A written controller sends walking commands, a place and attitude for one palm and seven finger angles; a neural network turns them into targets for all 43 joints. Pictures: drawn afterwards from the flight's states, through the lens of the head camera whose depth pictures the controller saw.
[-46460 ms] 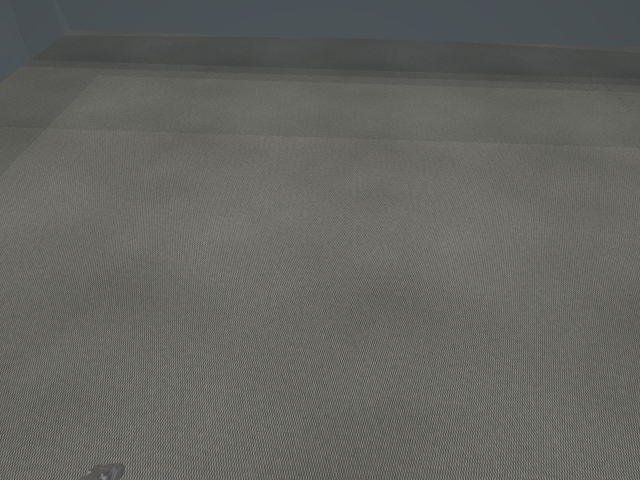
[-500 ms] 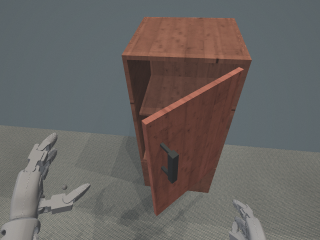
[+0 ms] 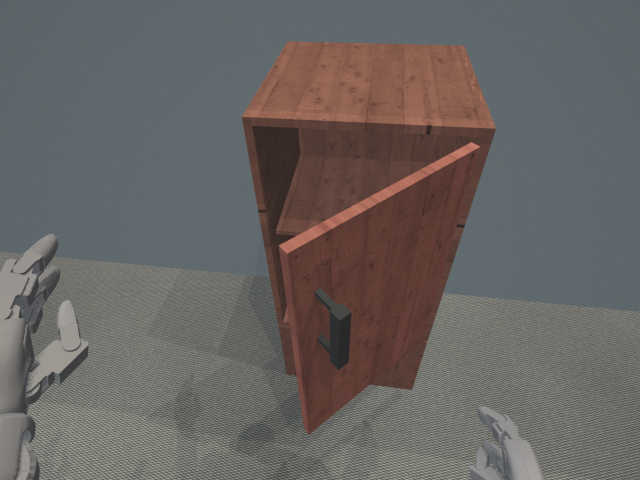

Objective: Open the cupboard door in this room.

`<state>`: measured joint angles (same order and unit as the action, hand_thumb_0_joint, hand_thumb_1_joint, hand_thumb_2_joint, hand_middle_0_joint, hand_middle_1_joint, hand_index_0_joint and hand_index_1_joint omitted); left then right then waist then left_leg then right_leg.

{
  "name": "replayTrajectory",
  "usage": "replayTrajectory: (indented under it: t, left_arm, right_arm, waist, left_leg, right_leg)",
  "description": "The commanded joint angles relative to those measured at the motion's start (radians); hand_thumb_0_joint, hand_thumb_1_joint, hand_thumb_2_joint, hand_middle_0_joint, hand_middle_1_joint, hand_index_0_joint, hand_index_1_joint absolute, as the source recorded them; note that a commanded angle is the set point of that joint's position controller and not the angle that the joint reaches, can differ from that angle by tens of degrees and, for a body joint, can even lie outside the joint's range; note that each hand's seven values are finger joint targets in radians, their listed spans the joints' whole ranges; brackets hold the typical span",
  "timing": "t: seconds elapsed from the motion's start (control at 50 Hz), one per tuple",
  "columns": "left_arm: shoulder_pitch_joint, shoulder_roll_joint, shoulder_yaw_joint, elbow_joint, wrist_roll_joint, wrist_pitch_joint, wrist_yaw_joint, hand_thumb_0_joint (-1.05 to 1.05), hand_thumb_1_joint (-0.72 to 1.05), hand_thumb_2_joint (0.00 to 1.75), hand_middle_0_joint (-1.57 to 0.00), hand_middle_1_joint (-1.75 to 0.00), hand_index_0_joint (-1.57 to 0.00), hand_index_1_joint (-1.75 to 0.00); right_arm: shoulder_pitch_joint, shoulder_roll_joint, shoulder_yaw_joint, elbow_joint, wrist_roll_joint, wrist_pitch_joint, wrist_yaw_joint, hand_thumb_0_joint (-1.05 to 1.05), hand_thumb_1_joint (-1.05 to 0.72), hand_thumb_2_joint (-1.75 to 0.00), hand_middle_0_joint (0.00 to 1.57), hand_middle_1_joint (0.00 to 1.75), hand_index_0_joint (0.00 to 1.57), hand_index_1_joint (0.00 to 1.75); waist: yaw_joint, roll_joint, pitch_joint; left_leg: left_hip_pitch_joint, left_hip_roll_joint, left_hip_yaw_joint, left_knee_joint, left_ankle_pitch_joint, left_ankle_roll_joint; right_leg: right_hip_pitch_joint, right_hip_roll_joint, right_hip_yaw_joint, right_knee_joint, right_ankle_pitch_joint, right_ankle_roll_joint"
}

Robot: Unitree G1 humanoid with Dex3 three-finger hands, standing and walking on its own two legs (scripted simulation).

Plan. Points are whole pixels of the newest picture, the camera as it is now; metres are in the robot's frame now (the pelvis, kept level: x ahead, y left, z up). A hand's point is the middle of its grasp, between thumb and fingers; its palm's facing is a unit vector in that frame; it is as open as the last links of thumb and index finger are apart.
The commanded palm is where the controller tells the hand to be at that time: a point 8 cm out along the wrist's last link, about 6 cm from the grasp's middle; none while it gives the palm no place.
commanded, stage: draw the hand back to the body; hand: left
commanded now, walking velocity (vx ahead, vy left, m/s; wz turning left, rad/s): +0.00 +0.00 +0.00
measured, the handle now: (331, 329) +0.34 +0.04 -0.02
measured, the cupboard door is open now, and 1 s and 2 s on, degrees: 46 46 46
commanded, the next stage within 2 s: step back with the hand held close in 0.14 s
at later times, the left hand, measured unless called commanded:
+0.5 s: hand (83, 355) +0.17 +0.25 +0.15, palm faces +0.38 -0.78 -0.50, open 7.4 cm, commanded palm +0.12 +0.30 +0.17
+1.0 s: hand out of the picture +0.11 +0.29 +0.15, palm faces +0.45 -0.73 -0.51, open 7.4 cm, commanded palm +0.04 +0.32 +0.17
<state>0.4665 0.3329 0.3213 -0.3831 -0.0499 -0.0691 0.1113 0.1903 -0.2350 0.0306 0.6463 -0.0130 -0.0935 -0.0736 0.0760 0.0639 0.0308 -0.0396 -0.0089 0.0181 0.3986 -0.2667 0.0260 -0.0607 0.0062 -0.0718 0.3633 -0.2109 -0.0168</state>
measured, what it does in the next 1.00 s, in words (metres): shifts its weight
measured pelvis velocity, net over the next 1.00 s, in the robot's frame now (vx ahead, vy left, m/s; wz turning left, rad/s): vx -0.09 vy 0.02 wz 0.05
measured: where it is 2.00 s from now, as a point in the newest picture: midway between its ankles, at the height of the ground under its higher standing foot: outside the picture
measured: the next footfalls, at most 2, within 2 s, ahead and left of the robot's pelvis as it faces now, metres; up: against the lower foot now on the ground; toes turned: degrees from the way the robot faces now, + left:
right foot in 1.72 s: -0.27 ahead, -0.06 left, +0.00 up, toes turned -6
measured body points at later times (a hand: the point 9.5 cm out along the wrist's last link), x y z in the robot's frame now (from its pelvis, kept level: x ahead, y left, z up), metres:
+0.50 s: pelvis -0.02 +0.00 +0.00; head -0.01 -0.02 +0.45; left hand +0.15 +0.29 +0.18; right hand +0.16 -0.24 -0.09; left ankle -0.02 +0.10 -0.74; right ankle +0.00 -0.11 -0.74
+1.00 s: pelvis -0.09 +0.02 -0.01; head -0.07 +0.03 +0.44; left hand +0.08 +0.33 +0.18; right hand +0.09 -0.21 -0.09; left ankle -0.03 +0.10 -0.74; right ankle -0.05 -0.11 -0.74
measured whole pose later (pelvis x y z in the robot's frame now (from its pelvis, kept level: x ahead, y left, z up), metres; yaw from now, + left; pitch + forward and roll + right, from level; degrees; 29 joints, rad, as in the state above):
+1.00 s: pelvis -0.09 +0.02 -0.01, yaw +3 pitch +0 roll -2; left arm 0.54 0.44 0.43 -0.52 0.00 -0.20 0.16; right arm 0.23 -0.21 0.01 0.57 -0.01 -0.07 -0.10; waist 0.00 0.00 0.04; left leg -0.37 -0.04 -0.01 0.57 -0.20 0.06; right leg -0.33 0.03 0.00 0.61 -0.23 0.01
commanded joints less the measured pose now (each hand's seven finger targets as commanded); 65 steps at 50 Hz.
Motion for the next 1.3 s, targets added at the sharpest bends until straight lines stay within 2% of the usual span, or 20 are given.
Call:
replayTrajectory:
  t: [0.0,0.22,0.24,0.26,0.3,0.36,0.44,0.52,0.6,0.62,0.8,0.84,0.9,0.94,0.98,1.04,1.08,1.12,1.22,1.28]
  left_arm:
    - [-0.087,0.198,0.126,-0.225,0.005,-0.072,0.017,0.0,0.9,0.9,-0.2,-0.3,-0.2,-0.3]
    - [-0.096,0.187,0.112,-0.183,0.005,-0.083,0.015,0.0,0.9,0.9,-0.2,-0.3,-0.2,-0.3]
    - [-0.203,0.221,0.128,-0.244,0.004,-0.093,0.02,0.0,0.9,0.9,-0.2,-0.3,-0.2,-0.3]
    - [-0.218,0.317,0.236,-0.24,0.007,-0.126,0.026,0.0,0.9,0.9,-0.2,-0.3,-0.2,-0.3]
    - [-0.052,0.217,0.164,-0.158,0.008,-0.125,0.009,0.0,0.9,0.9,-0.2,-0.3,-0.2,-0.3]
    - [0.017,0.216,0.163,-0.229,0.005,-0.145,0.012,0.0,0.9,0.9,-0.2,-0.3,-0.2,-0.3]
    - [0.076,0.245,0.202,-0.268,-0.002,-0.143,0.024,0.0,0.9,0.9,-0.2,-0.3,-0.2,-0.3]
    - [0.086,0.269,0.228,-0.279,-0.005,-0.141,0.032,0.0,0.9,0.9,-0.2,-0.3,-0.2,-0.3]
    - [0.093,0.256,0.214,-0.277,-0.002,-0.143,0.038,0.0,0.9,0.9,-0.2,-0.3,-0.2,-0.3]
    - [0.085,0.265,0.22,-0.297,0.0,-0.147,0.041,0.0,0.9,0.9,-0.2,-0.3,-0.2,-0.3]
    - [0.07,0.267,0.221,-0.334,0.021,-0.181,0.071,0.0,0.9,0.9,-0.2,-0.3,-0.2,-0.3]
    - [0.067,0.268,0.232,-0.335,0.03,-0.189,0.075,0.0,0.9,0.9,-0.2,-0.3,-0.2,-0.3]
    - [0.034,0.256,0.24,-0.358,0.056,-0.198,0.073,0.0,0.9,0.9,-0.2,-0.3,-0.2,-0.3]
    - [0.05,0.265,0.253,-0.345,0.058,-0.201,0.067,0.0,0.9,0.9,-0.2,-0.3,-0.2,-0.3]
    - [0.046,0.25,0.25,-0.329,0.063,-0.208,0.056,0.0,0.9,0.9,-0.2,-0.3,-0.2,-0.3]
    - [0.045,0.251,0.225,-0.353,0.036,-0.218,0.05,0.0,0.9,0.9,-0.2,-0.3,-0.2,-0.3]
    - [0.039,0.255,0.213,-0.363,0.029,-0.211,0.048,0.0,0.9,0.9,-0.2,-0.3,-0.2,-0.3]
    - [0.065,0.276,0.233,-0.374,0.022,-0.208,0.048,0.0,0.9,0.9,-0.2,-0.3,-0.2,-0.3]
    - [0.068,0.304,0.273,-0.365,0.024,-0.221,0.045,0.0,0.9,0.9,-0.2,-0.3,-0.2,-0.3]
    - [0.066,0.296,0.256,-0.343,0.013,-0.231,0.053,0.0,0.9,0.9,-0.2,-0.3,-0.2,-0.3]
  right_arm:
    - [-0.141,-0.093,-0.041,-0.163,0.005,-0.06,-0.014,0.0,-0.9,-0.9,0.2,0.3,0.2,0.3]
    - [-0.147,-0.095,-0.046,-0.147,0.007,-0.076,-0.018,0.0,-0.9,-0.9,0.2,0.3,0.2,0.3]
    - [-0.155,-0.096,-0.043,-0.148,0.008,-0.082,-0.019,0.0,-0.9,-0.9,0.2,0.3,0.2,0.3]
    - [-0.125,-0.113,-0.042,-0.184,0.02,-0.061,-0.02,0.0,-0.9,-0.9,0.2,0.3,0.2,0.3]
    - [-0.122,-0.106,-0.054,-0.175,0.01,-0.033,-0.014,0.0,-0.9,-0.9,0.2,0.3,0.2,0.3]
    - [-0.122,-0.117,-0.061,-0.189,0.006,-0.021,-0.017,0.0,-0.9,-0.9,0.2,0.3,0.2,0.3]
    - [-0.12,-0.117,-0.072,-0.208,0.009,-0.004,-0.026,0.0,-0.9,-0.9,0.2,0.3,0.2,0.3]
    - [-0.131,-0.117,-0.082,-0.219,0.016,0.011,-0.033,0.0,-0.9,-0.9,0.2,0.3,0.2,0.3]
    - [-0.125,-0.118,-0.086,-0.229,0.023,0.015,-0.033,0.0,-0.9,-0.9,0.2,0.3,0.2,0.3]
    - [-0.13,-0.123,-0.086,-0.228,0.02,0.013,-0.035,0.0,-0.9,-0.9,0.2,0.3,0.2,0.3]
    - [-0.102,-0.128,-0.081,-0.228,0.018,-0.01,-0.037,0.0,-0.9,-0.9,0.2,0.3,0.2,0.3]
    - [-0.105,-0.132,-0.079,-0.232,0.012,-0.018,-0.042,0.0,-0.9,-0.9,0.2,0.3,0.2,0.3]
    - [-0.104,-0.136,-0.082,-0.248,0.006,-0.031,-0.042,0.0,-0.9,-0.9,0.2,0.3,0.2,0.3]
    - [-0.107,-0.12,-0.084,-0.247,0.004,-0.039,-0.039,0.0,-0.9,-0.9,0.2,0.3,0.2,0.3]
    - [-0.105,-0.125,-0.085,-0.243,0.0,-0.046,-0.029,0.0,-0.9,-0.9,0.2,0.3,0.2,0.3]
    - [-0.094,-0.118,-0.08,-0.216,-0.003,-0.058,-0.019,0.0,-0.9,-0.9,0.2,0.3,0.2,0.3]
    - [-0.091,-0.117,-0.088,-0.202,0.005,-0.057,-0.013,0.0,-0.9,-0.9,0.2,0.3,0.2,0.3]
    - [-0.101,-0.114,-0.091,-0.203,0.007,-0.054,-0.014,0.0,-0.9,-0.9,0.2,0.3,0.2,0.3]
    - [-0.123,-0.119,-0.093,-0.217,0.007,-0.042,-0.018,0.0,-0.9,-0.9,0.2,0.3,0.2,0.3]
    - [-0.096,-0.109,-0.093,-0.2,0.014,-0.036,-0.016,0.0,-0.9,-0.9,0.2,0.3,0.2,0.3]
  waist:
    - [0.0,0.025,-0.073]
    - [-0.003,-0.016,-0.026]
    - [-0.01,0.007,-0.039]
    - [-0.059,-0.032,0.055]
    - [-0.06,-0.098,0.011]
    - [-0.061,0.02,-0.107]
    - [-0.057,-0.014,-0.199]
    - [-0.056,-0.03,-0.196]
    - [-0.062,-0.061,-0.154]
    - [-0.059,-0.03,-0.159]
    - [-0.074,-0.037,-0.079]
    - [-0.071,0.019,-0.066]
    - [-0.058,0.127,-0.092]
    - [-0.055,0.085,-0.11]
    - [-0.061,0.072,-0.048]
    - [-0.078,0.004,-0.118]
    - [-0.072,-0.014,-0.228]
    - [-0.068,-0.027,-0.237]
    - [-0.077,-0.025,-0.12]
    - [-0.088,-0.107,-0.112]
  left_leg:
    - [-0.045,0.022,-0.034,-0.058,0.282,-0.012]
    - [-0.047,0.023,-0.034,-0.075,0.191,-0.007]
    - [-0.043,0.018,-0.035,-0.075,0.175,-0.005]
    - [-0.135,0.036,-0.064,-0.041,0.104,0.012]
    - [-0.112,0.03,-0.059,0.015,0.122,0.013]
    - [-0.107,0.043,-0.054,0.015,0.234,0.005]
    - [-0.127,0.062,-0.068,0.017,0.387,-0.006]
    - [-0.161,0.064,-0.072,0.028,0.374,-0.009]
    - [-0.219,0.067,-0.083,0.029,0.254,0.0]
    - [-0.231,0.064,-0.086,0.023,0.223,0.002]
    - [-0.339,0.072,-0.126,0.031,-0.162,0.027]
    - [-0.441,0.115,-0.181,-0.059,-0.247,0.046]
    - [-0.653,0.207,-0.297,-0.224,-0.367,0.091]
    - [-0.644,0.216,-0.295,-0.191,-0.308,0.107]
    - [-0.71,0.196,-0.271,-0.157,-0.353,0.111]
    - [-0.397,0.102,-0.173,-0.011,0.035,0.039]
    - [-0.234,0.091,-0.123,0.068,0.228,0.015]
    - [-0.231,0.09,-0.128,0.059,0.155,0.017]
    - [-0.371,0.067,-0.136,0.058,-0.15,0.027]
    - [-0.208,0.007,-0.08,0.236,-0.091,-0.015]
  right_leg:
    - [0.03,-0.012,0.044,-0.043,0.187,-0.012]
    - [-0.005,-0.009,0.051,-0.081,0.095,-0.009]
    - [-0.005,-0.012,0.059,-0.088,0.086,-0.007]
    - [-0.131,-0.056,0.128,-0.139,0.066,-0.002]
    - [-0.161,-0.089,0.128,-0.151,0.061,-0.005]
    - [-0.105,-0.097,0.104,-0.066,0.209,-0.011]
    - [-0.038,-0.084,0.082,0.022,0.355,-0.006]
    - [-0.061,-0.088,0.09,0.044,0.359,-0.008]
    - [-0.109,-0.089,0.11,0.032,0.23,-0.007]
    - [-0.108,-0.093,0.113,0.031,0.204,-0.012]
    - [-0.251,-0.103,0.142,-0.006,-0.162,-0.014]
    - [-0.176,-0.059,0.121,0.069,-0.167,0.005]
    - [0.057,0.029,0.086,0.338,0.021,0.029]
    - [0.069,0.031,0.11,0.366,0.037,0.027]
    - [0.067,0.035,0.141,0.324,0.007,0.02]
    - [-0.119,-0.022,0.2,0.148,0.214,-0.012]
    - [-0.158,-0.038,0.208,0.133,0.298,-0.011]
    - [-0.166,-0.034,0.208,0.116,0.217,-0.014]
    - [-0.231,-0.043,0.261,0.029,-0.038,-0.024]
    - [-0.449,-0.125,0.298,-0.083,-0.146,-0.067]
